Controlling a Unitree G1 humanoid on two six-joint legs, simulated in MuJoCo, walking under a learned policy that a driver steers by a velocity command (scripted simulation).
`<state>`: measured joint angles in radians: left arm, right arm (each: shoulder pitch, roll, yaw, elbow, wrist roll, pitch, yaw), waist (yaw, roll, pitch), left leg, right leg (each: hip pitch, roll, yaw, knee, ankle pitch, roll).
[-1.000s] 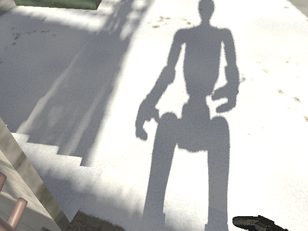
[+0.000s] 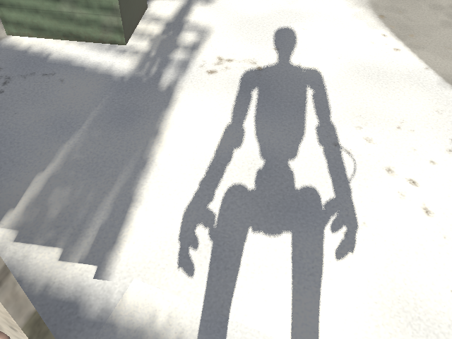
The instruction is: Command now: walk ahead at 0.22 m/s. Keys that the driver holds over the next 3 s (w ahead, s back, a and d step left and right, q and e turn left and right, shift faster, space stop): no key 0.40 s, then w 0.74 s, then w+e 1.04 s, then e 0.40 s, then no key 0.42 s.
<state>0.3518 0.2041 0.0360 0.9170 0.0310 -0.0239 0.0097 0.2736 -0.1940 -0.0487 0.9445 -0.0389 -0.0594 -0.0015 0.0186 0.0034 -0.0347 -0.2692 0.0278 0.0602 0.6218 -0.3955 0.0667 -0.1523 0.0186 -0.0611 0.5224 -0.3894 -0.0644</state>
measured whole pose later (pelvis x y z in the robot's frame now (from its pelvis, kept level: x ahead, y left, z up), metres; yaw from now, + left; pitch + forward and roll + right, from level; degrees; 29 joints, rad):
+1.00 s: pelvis +0.38 -0.03 +0.18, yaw -1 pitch +5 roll +0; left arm 0.41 0.14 -0.02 1.10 0.05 -0.15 -0.07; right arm -0.04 -0.17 0.00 0.84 -0.06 -0.05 0.07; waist 0.08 -0.01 -0.09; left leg -0.73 0.06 0.03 0.73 0.02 0.06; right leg 0.00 0.01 -0.07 0.26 -0.34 -0.04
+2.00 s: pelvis +0.91 -0.08 +0.18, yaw -26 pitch +3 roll +1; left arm 0.33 0.22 0.08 0.85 -0.02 -0.06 0.01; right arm -0.02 -0.24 -0.07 0.75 0.00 -0.10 -0.04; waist 0.07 0.02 0.00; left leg -0.71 0.09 -0.11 0.75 -0.03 -0.04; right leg -0.20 0.13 0.13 0.38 -0.22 -0.11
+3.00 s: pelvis +1.16 -0.21 +0.17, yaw -52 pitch +2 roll -1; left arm 0.14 0.22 0.04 0.67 0.02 0.01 0.02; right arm 0.17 -0.24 -0.04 0.80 -0.02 0.02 -0.02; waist -0.01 0.00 -0.01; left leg -0.33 0.04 -0.01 0.60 -0.31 -0.02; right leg -0.41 0.06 0.03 0.58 -0.20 -0.03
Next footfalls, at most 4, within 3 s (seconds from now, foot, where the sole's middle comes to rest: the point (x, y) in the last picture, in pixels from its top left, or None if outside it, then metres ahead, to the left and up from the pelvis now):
0.48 right None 0.28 -0.13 -0.60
1.10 left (201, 294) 0.60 0.10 -0.60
1.66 right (282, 209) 0.90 -0.14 -0.60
2.16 left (257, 142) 1.22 -0.07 -0.60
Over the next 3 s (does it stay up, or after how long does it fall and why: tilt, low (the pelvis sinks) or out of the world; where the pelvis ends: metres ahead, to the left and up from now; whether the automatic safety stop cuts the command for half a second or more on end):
stays up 1.16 -0.21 0.17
